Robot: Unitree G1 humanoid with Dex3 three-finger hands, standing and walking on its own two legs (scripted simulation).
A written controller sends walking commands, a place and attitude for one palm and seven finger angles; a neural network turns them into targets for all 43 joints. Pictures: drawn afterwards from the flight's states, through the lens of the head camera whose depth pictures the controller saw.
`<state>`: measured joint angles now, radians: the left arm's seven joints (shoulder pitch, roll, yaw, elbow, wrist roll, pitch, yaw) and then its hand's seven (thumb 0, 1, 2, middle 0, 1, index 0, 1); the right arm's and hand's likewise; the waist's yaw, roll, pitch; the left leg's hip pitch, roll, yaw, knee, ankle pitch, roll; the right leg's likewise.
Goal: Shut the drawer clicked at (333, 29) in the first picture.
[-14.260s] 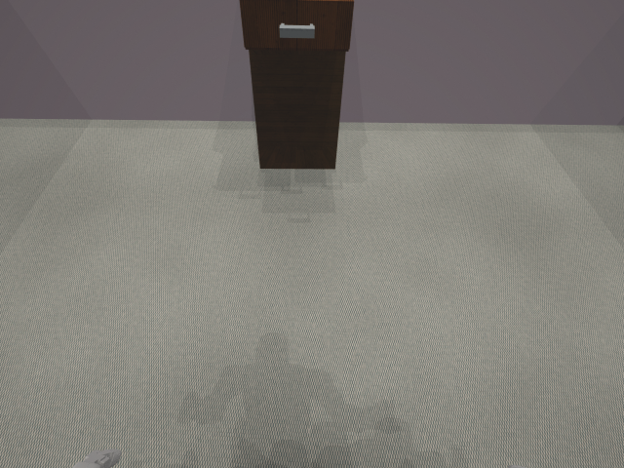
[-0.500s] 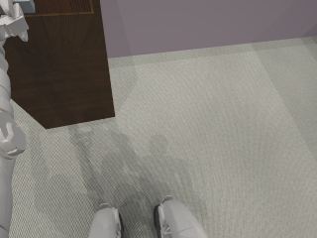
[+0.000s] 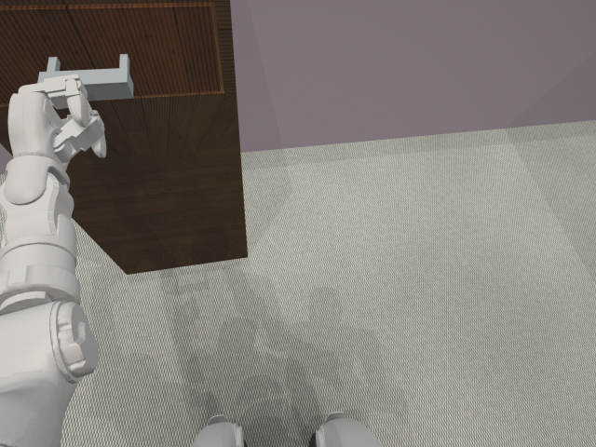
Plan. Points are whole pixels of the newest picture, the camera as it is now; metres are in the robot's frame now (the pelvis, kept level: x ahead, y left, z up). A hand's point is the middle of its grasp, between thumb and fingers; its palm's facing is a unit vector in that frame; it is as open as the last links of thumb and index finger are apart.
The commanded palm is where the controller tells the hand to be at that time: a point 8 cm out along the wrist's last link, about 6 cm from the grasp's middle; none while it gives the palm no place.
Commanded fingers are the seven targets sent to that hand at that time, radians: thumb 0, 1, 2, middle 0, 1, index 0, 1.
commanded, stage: draw the hand back to the body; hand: left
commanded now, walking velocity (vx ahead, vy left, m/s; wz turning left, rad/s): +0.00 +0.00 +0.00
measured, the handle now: (89, 73) +0.60 +0.24 +0.08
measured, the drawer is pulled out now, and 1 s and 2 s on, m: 0.00 0.00 0.00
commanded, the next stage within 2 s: step back with the hand held close in 1.24 s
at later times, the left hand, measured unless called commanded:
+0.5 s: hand (23, 247) +0.32 +0.22 +0.15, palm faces +0.22 -0.96 -0.19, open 3.2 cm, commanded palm +0.28 +0.27 +0.16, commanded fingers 0.00 0.90 0.90 -1.40 -1.60 -1.40 -1.60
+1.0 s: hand out of the picture +0.17 +0.22 +0.21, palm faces +0.43 -0.83 -0.36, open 3.2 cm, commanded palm +0.11 +0.26 +0.22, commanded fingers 0.00 0.90 0.90 -1.40 -1.60 -1.40 -1.60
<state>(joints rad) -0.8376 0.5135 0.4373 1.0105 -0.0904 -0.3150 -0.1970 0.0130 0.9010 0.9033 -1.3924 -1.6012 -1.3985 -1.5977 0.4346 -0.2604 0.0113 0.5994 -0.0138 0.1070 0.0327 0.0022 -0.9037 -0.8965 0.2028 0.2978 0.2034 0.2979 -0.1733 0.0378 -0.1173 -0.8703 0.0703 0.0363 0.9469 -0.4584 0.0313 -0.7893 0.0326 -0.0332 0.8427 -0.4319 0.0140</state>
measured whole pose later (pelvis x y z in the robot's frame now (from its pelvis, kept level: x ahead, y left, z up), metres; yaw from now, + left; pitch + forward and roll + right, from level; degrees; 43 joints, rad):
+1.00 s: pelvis -0.01 -0.03 +0.06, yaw +4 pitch -5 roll +0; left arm 0.42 0.32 0.25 -0.33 -0.08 -0.09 0.09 0.01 0.89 0.90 -1.40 -1.60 -1.40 -1.60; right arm 0.20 -0.23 0.03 0.63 0.01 -0.04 -0.07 0.01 -0.90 -0.90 0.20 0.30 0.20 0.30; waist 0.05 0.08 0.02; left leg -0.10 0.02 0.02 0.41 -0.22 0.00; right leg -0.04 0.01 -0.04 0.37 -0.24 -0.01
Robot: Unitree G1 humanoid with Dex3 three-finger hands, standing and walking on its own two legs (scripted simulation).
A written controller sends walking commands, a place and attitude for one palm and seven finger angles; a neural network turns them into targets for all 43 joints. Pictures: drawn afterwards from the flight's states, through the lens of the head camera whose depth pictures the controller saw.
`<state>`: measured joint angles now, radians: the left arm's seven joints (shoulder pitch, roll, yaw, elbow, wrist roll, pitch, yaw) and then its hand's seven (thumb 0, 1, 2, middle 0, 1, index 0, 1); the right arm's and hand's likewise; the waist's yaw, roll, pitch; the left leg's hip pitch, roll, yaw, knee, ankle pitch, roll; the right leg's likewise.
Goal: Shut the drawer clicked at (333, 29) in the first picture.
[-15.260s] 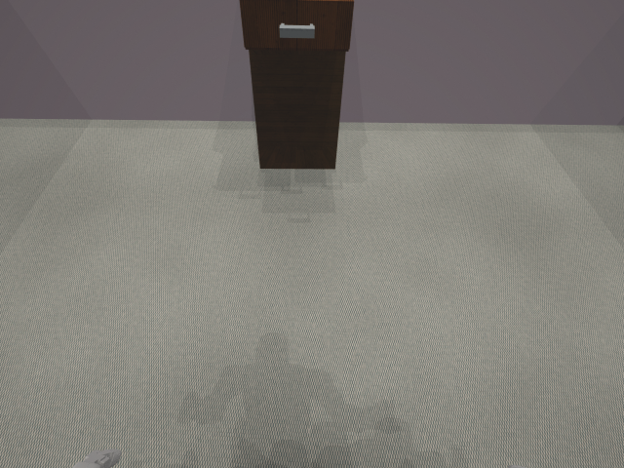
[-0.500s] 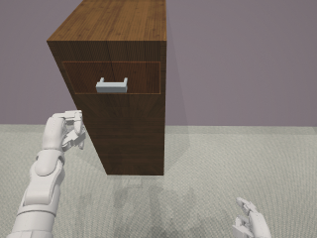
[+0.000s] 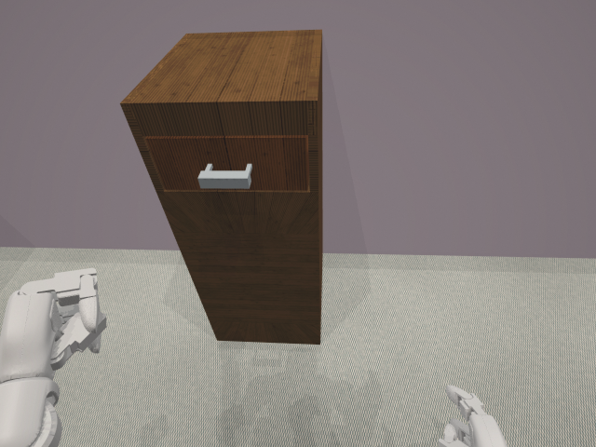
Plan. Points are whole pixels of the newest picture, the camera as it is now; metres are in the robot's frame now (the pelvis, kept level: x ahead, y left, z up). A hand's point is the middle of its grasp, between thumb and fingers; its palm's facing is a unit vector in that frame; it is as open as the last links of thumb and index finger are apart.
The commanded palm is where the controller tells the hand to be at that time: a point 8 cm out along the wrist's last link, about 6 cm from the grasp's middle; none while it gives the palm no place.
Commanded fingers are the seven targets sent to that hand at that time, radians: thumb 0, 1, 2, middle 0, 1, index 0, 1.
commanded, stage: draw the hand back to the body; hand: left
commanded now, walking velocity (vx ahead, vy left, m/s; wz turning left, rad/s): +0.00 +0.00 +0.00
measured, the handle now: (227, 173) +0.63 +0.23 +0.03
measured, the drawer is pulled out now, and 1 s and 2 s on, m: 0.00 0.00 0.00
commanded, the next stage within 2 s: step back with the hand held close in 0.24 s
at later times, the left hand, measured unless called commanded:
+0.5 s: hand (82, 322) +0.19 +0.25 +0.16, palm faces +0.38 -0.82 -0.43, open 3.2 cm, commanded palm +0.13 +0.29 +0.17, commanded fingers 0.00 0.90 0.90 -1.40 -1.60 -1.40 -1.60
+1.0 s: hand (26, 386) +0.13 +0.27 +0.15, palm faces +0.33 -0.80 -0.50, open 3.2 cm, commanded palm +0.07 +0.31 +0.17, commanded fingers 0.00 0.90 0.90 -1.40 -1.60 -1.40 -1.60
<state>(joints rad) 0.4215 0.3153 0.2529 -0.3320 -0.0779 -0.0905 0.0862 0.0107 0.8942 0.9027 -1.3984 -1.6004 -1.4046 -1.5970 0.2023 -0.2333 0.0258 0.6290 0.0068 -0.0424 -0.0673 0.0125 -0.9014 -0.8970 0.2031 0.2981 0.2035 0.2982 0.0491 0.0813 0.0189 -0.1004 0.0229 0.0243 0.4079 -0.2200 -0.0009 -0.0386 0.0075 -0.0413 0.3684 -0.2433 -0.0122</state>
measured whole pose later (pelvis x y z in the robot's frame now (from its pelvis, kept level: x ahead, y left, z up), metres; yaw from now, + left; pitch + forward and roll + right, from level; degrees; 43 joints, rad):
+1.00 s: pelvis -0.06 +0.03 -0.01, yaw +1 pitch +0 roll -2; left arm 0.64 0.40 0.37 -0.57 -0.03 -0.22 0.12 0.01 0.89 0.90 -1.40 -1.60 -1.40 -1.60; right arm 0.18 -0.21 -0.01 0.52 0.01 0.00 -0.08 0.01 -0.90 -0.90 0.20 0.30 0.20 0.30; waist 0.00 0.02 0.04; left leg -0.37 0.00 0.02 0.53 -0.17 0.05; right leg -0.30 -0.02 -0.04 0.49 -0.19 0.03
